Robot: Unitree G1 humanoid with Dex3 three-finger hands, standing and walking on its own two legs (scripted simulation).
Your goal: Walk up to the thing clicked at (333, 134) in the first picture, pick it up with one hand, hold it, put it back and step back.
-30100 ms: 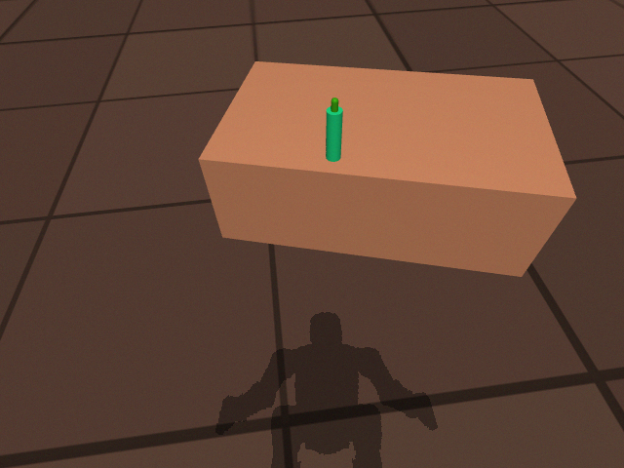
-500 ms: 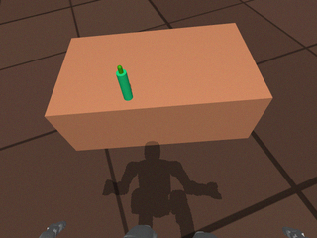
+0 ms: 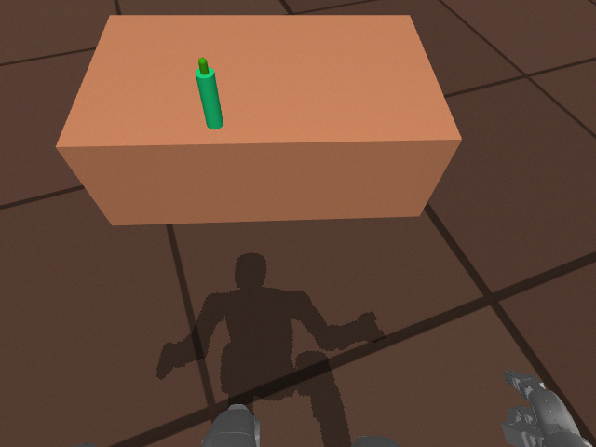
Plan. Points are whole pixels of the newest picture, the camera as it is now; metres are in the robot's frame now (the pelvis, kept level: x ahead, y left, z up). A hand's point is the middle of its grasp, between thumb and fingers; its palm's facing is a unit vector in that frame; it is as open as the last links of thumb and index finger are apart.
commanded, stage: step back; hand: left
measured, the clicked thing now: (209, 94) +0.98 +0.29 -0.22
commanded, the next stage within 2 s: stand in 1.22 s
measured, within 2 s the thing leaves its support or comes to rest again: neither
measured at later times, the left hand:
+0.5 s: hand out of the picture -0.03 +0.27 -0.13, palm faces +0.12 -0.91 -0.39, open 7.4 cm
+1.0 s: hand out of the picture +0.00 +0.26 -0.14, palm faces +0.17 -0.91 -0.38, open 7.4 cm
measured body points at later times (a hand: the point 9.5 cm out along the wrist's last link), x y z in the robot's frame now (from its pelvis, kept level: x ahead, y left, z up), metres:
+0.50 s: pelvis -0.08 -0.02 +0.01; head -0.07 -0.02 +0.46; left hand -0.04 +0.31 -0.10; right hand -0.02 -0.33 -0.11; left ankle -0.11 +0.10 -0.72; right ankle -0.05 -0.15 -0.69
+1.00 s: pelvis -0.03 -0.01 +0.00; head +0.00 -0.01 +0.45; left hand +0.00 +0.31 -0.12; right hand +0.10 -0.30 -0.12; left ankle -0.03 +0.12 -0.72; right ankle -0.01 -0.15 -0.72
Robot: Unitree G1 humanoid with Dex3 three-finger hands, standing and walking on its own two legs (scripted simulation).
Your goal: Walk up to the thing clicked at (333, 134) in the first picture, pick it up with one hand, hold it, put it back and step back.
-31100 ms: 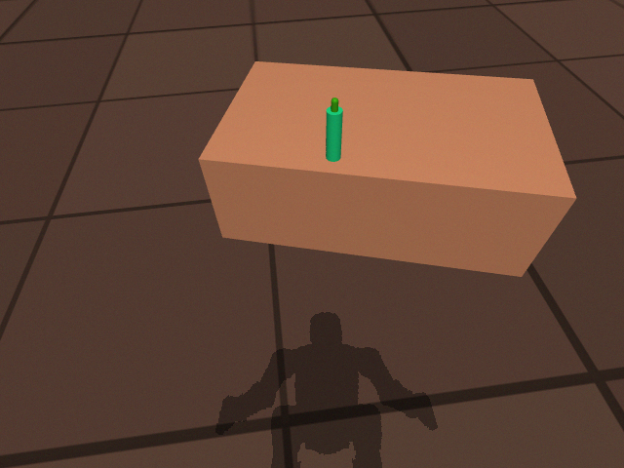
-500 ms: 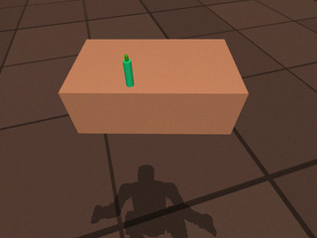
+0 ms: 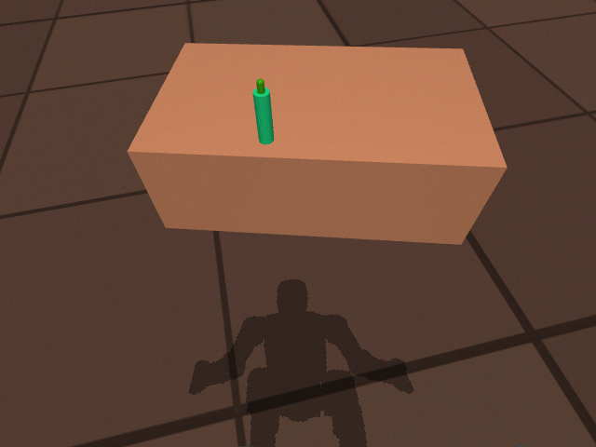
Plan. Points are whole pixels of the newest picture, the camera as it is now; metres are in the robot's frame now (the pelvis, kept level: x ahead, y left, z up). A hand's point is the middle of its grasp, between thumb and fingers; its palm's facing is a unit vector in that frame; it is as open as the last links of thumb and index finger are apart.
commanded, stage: step back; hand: left
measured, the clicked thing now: (263, 111) +1.05 +0.16 -0.23
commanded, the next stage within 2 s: stand in 0.22 s
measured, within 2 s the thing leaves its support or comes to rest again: neither
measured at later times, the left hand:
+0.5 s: hand out of the picture +0.09 +0.25 -0.13, palm faces -0.03 -0.94 -0.33, open 7.4 cm
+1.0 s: hand out of the picture +0.08 +0.25 -0.13, palm faces -0.06 -0.94 -0.34, open 7.4 cm
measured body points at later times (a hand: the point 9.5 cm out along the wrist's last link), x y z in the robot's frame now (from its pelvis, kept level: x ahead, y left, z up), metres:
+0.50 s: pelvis +0.00 +0.00 +0.02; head +0.01 +0.00 +0.47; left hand +0.10 +0.30 -0.11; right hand +0.11 -0.29 -0.11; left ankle +0.02 +0.13 -0.72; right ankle +0.00 -0.13 -0.72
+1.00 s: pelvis +0.00 -0.01 +0.03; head +0.01 -0.01 +0.47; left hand +0.08 +0.29 -0.11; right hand +0.06 -0.31 -0.11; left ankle +0.02 +0.13 -0.72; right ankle +0.00 -0.13 -0.72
